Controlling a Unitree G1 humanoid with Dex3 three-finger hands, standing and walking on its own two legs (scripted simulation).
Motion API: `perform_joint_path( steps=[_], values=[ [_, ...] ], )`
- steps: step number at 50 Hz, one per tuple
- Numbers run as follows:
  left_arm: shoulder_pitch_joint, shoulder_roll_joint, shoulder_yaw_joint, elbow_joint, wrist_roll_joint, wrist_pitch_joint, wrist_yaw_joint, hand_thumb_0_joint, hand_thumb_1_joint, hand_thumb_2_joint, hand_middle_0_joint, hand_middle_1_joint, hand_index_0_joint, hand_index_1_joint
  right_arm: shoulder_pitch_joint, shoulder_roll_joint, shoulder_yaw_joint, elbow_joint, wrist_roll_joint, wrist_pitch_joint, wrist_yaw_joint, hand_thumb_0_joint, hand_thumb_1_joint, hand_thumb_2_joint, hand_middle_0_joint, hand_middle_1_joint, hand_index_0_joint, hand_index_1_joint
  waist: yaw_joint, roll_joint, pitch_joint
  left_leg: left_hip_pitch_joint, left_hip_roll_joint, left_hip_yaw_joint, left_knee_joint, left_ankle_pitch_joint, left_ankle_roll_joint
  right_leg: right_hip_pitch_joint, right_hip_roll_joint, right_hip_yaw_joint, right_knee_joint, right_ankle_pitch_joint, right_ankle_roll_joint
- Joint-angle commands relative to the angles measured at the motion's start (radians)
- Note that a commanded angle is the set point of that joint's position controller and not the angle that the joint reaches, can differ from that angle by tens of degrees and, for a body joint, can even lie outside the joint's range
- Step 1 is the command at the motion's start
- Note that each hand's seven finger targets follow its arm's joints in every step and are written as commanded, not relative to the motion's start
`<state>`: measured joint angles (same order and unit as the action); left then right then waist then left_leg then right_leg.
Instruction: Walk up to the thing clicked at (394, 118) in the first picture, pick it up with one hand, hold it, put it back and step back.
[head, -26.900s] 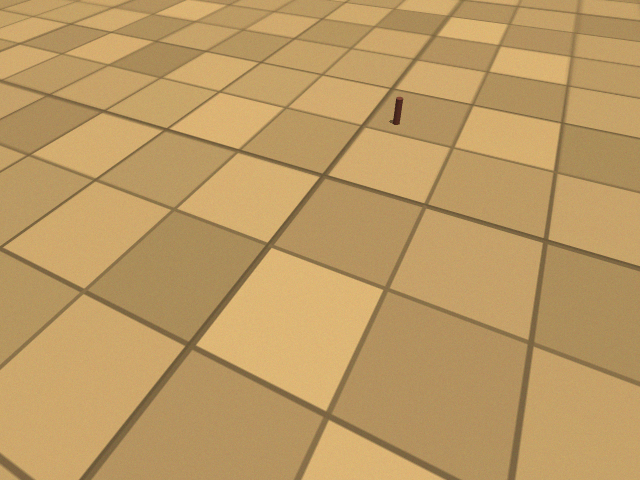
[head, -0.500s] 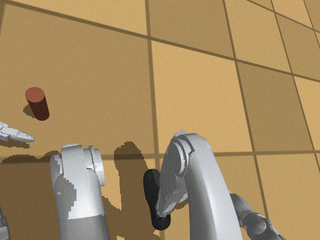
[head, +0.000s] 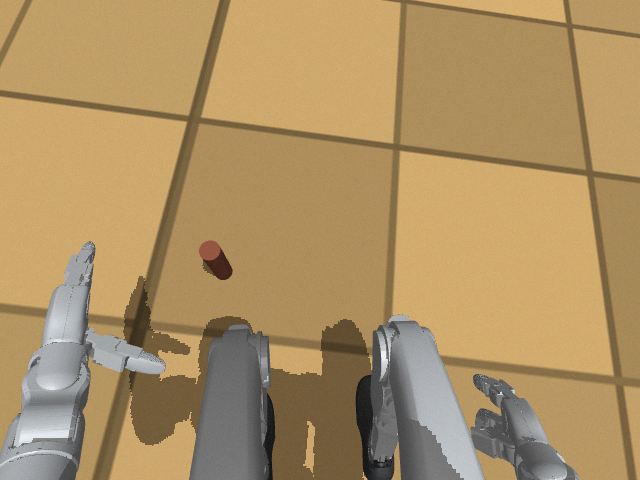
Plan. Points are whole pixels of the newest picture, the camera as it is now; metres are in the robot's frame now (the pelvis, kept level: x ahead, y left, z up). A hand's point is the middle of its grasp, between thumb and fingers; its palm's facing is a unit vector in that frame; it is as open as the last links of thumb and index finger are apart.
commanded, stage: home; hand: left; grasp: from the side
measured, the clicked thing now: (217, 262) +0.47 +0.21 -0.39
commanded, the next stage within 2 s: none
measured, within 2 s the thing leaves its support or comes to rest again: neither
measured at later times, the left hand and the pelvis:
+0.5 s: hand (59, 346) +0.27 +0.22 +0.11, palm faces +0.14 -0.93 -0.34, open 17.4 cm; pelvis +0.06 +0.00 +0.20, yaw +3 degrees
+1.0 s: hand out of the picture +0.23 +0.20 +0.19, palm faces +0.16 -0.94 -0.29, open 17.5 cm; pelvis +0.08 +0.01 +0.25, yaw +4 degrees
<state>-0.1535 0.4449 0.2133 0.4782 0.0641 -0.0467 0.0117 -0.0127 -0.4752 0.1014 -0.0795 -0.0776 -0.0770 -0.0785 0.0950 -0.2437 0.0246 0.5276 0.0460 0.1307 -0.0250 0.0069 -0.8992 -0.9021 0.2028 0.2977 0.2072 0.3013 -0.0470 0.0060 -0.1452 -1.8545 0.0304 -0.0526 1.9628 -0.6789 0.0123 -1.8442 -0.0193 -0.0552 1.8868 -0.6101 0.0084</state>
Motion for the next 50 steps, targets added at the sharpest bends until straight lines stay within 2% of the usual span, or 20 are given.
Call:
perform_joint_path(
  steps=[1,4,6,8,11,13,15,18,19,24,25,29,33,39,41,44,45,46,48,50],
  values=[
    [-0.072,0.222,0.084,-0.224,-0.021,-0.005,0.074,0.0,-0.444,0.122,-0.07,-0.079,-0.069,-0.079,0.086,-0.164,-0.085,-0.103,0.003,-0.067,-0.06,0.0,-0.896,-0.902,0.201,0.301,0.201,0.301,-0.005,0.096,-0.561,0.501,-0.019,0.024,-0.409,0.11,0.024,0.518,0.029,0.045,-0.374,0.085,-0.036],
    [0.008,0.17,0.059,-0.229,-0.028,0.025,0.099,0.0,-0.466,0.107,-0.063,-0.071,-0.063,-0.072,0.099,-0.149,-0.084,-0.106,-0.001,-0.09,-0.08,0.0,-0.896,-0.902,0.201,0.301,0.201,0.301,-0.003,0.084,-0.547,0.595,-0.02,0.032,-0.471,0.199,0.023,0.621,0.028,0.045,-0.454,0.172,-0.035],
    [0.032,0.103,0.004,-0.225,-0.034,0.048,0.106,0.0,-0.485,0.096,-0.061,-0.068,-0.061,-0.069,0.108,-0.138,-0.079,-0.103,-0.002,-0.107,-0.088,0.0,-0.896,-0.902,0.201,0.301,0.201,0.301,-0.018,0.074,-0.504,0.64,-0.017,0.039,-0.513,0.231,0.024,0.678,0.027,0.052,-0.515,0.208,-0.033],
    [0.077,0.065,-0.011,-0.194,-0.037,0.07,0.115,0.0,-0.495,0.09,-0.06,-0.066,-0.059,-0.066,0.117,-0.136,-0.078,-0.09,-0.004,-0.124,-0.093,0.0,-0.896,-0.902,0.201,0.301,0.201,0.301,-0.018,0.065,-0.47,0.696,-0.018,0.035,-0.565,0.27,0.021,0.724,0.027,0.043,-0.56,0.244,-0.035],
    [0.171,0.056,-0.016,-0.225,-0.042,0.104,0.132,0.0,-0.531,0.068,-0.055,-0.059,-0.054,-0.06,0.123,-0.135,-0.079,-0.104,-0.003,-0.14,-0.1,0.0,-0.896,-0.902,0.201,0.301,0.201,0.301,0.002,0.063,-0.435,0.792,-0.018,0.032,-0.66,0.299,0.016,0.829,0.026,0.035,-0.647,0.262,-0.035],
    [0.196,0.032,-0.039,-0.264,-0.048,0.127,0.144,0.0,-0.544,0.06,-0.053,-0.056,-0.052,-0.057,0.125,-0.129,-0.075,-0.112,-0.001,-0.151,-0.105,0.0,-0.896,-0.902,0.201,0.301,0.201,0.301,-0.002,0.061,-0.408,0.851,-0.017,0.03,-0.72,0.316,0.012,0.888,0.026,0.029,-0.698,0.273,-0.035],
    [0.237,0.024,-0.041,-0.283,-0.052,0.149,0.152,0.0,-0.568,0.047,-0.051,-0.054,-0.051,-0.054,0.125,-0.124,-0.071,-0.113,-0.002,-0.16,-0.113,0.0,-0.896,-0.902,0.201,0.301,0.201,0.301,0.009,0.066,-0.385,0.912,-0.017,0.03,-0.765,0.35,0.009,0.942,0.028,0.029,-0.741,0.304,-0.034],
    [0.268,-0.018,-0.08,-0.328,-0.058,0.178,0.163,0.0,-0.568,0.047,-0.051,-0.054,-0.051,-0.054,0.127,-0.113,-0.064,-0.127,0.0,-0.173,-0.125,0.0,-0.896,-0.902,0.201,0.301,0.201,0.301,-0.005,0.057,-0.332,0.977,-0.016,0.031,-0.834,0.36,0.007,1.018,0.026,0.028,-0.814,0.319,-0.03],
    [0.283,-0.013,-0.075,-0.35,-0.06,0.188,0.169,0.0,-0.586,0.036,-0.048,-0.05,-0.048,-0.05,0.13,-0.112,-0.063,-0.132,0.0,-0.177,-0.131,0.0,-0.896,-0.902,0.201,0.301,0.201,0.301,0.002,0.065,-0.319,1.006,-0.016,0.032,-0.86,0.368,0.006,1.044,0.025,0.028,-0.84,0.324,-0.03],
    [0.396,-0.079,-0.144,-0.47,-0.07,0.24,0.179,0.0,-0.559,0.052,-0.052,-0.056,-0.051,-0.056,0.146,-0.101,-0.054,-0.157,-0.005,-0.197,-0.15,0.0,-0.897,-0.902,0.201,0.301,0.201,0.301,0.006,0.099,-0.232,1.156,-0.014,0.029,-1.002,0.396,-0.009,1.137,0.033,0.008,-0.944,0.333,-0.029],
    [0.425,-0.074,-0.138,-0.498,-0.07,0.248,0.182,0.0,-0.552,0.057,-0.053,-0.057,-0.052,-0.058,0.148,-0.098,-0.053,-0.162,-0.006,-0.201,-0.155,0.0,-0.897,-0.901,0.201,0.301,0.201,0.301,0.013,0.1,-0.225,1.179,-0.013,0.026,-1.023,0.406,-0.01,1.163,0.036,0.004,-0.962,0.34,-0.03],
    [0.504,-0.101,-0.172,-0.605,-0.076,0.279,0.185,0.0,-0.581,0.038,-0.048,-0.05,-0.047,-0.051,0.137,-0.088,-0.043,-0.193,-0.008,-0.219,-0.167,0.0,-0.897,-0.902,0.201,0.301,0.201,0.301,0.017,0.079,-0.161,1.232,-0.011,0.019,-1.09,0.401,-0.009,1.218,0.042,-0.009,-1.021,0.335,-0.028],
    [0.58,-0.126,-0.189,-0.654,-0.075,0.293,0.176,0.0,-0.587,0.035,-0.046,-0.048,-0.045,-0.049,0.131,-0.079,-0.037,-0.211,-0.014,-0.241,-0.173,0.0,-0.897,-0.901,0.201,0.301,0.201,0.301,0.014,0.037,-0.058,1.227,-0.009,0.004,-1.149,0.337,-0.005,1.236,0.048,-0.021,-1.071,0.282,-0.024],
    [0.613,-0.137,-0.194,-0.7,-0.072,0.288,0.153,0.0,-0.574,0.042,-0.047,-0.051,-0.046,-0.051,0.131,-0.081,-0.04,-0.221,-0.023,-0.269,-0.17,0.0,-0.897,-0.901,0.2,0.301,0.2,0.301,0.01,0.022,-0.047,1.269,-0.012,0.017,-1.166,0.4,-0.006,1.279,0.049,-0.023,-1.094,0.324,-0.024],
    [0.596,-0.138,-0.184,-0.67,-0.072,0.281,0.148,0.0,-0.578,0.04,-0.046,-0.05,-0.046,-0.05,0.126,-0.082,-0.038,-0.215,-0.027,-0.277,-0.167,0.0,-0.898,-0.901,0.2,0.301,0.2,0.301,0.01,0.014,0.001,1.25,-0.01,0.012,-1.18,0.366,-0.007,1.266,0.048,-0.022,-1.1,0.295,-0.023],
    [0.571,-0.132,-0.174,-0.672,-0.067,0.269,0.144,0.0,-0.569,0.045,-0.047,-0.052,-0.047,-0.052,0.129,-0.081,-0.039,-0.217,-0.031,-0.287,-0.166,0.0,-0.898,-0.901,0.2,0.301,0.2,0.301,0.007,0.027,-0.041,1.277,-0.014,0.018,-1.178,0.374,-0.006,1.292,0.045,-0.018,-1.104,0.304,-0.023],
    [0.565,-0.121,-0.167,-0.698,-0.067,0.266,0.142,0.0,-0.559,0.051,-0.048,-0.053,-0.048,-0.053,0.135,-0.08,-0.039,-0.211,-0.033,-0.291,-0.165,0.0,-0.898,-0.901,0.2,0.301,0.2,0.301,0.016,0.035,-0.063,1.289,-0.018,0.024,-1.172,0.4,-0.008,1.308,0.044,-0.014,-1.102,0.326,-0.024],
    [0.578,-0.13,-0.178,-0.679,-0.066,0.267,0.141,0.0,-0.564,0.048,-0.048,-0.053,-0.047,-0.053,0.13,-0.08,-0.036,-0.214,-0.032,-0.292,-0.165,0.0,-0.898,-0.901,0.2,0.301,0.2,0.301,0.012,0.054,-0.062,1.3,-0.019,0.027,-1.175,0.403,-0.01,1.303,0.044,-0.013,-1.101,0.328,-0.025],
    [0.543,-0.11,-0.167,-0.732,-0.068,0.262,0.144,0.0,-0.583,0.037,-0.046,-0.05,-0.045,-0.05,0.131,-0.079,-0.034,-0.205,-0.034,-0.296,-0.167,0.0,-0.898,-0.901,0.2,0.301,0.2,0.301,0.018,0.09,-0.082,1.318,-0.019,0.023,-1.179,0.422,-0.015,1.313,0.046,-0.014,-1.099,0.341,-0.028],
    [0.581,-0.125,-0.179,-0.7,-0.067,0.267,0.143,0.0,-0.589,0.033,-0.045,-0.049,-0.045,-0.049,0.134,-0.079,-0.035,-0.198,-0.035,-0.298,-0.169,0.0,-0.898,-0.901,0.2,0.301,0.2,0.301,0.017,0.069,-0.094,1.327,-0.02,0.023,-1.172,0.455,-0.014,1.331,0.045,-0.015,-1.101,0.372,-0.028]
  ],
)
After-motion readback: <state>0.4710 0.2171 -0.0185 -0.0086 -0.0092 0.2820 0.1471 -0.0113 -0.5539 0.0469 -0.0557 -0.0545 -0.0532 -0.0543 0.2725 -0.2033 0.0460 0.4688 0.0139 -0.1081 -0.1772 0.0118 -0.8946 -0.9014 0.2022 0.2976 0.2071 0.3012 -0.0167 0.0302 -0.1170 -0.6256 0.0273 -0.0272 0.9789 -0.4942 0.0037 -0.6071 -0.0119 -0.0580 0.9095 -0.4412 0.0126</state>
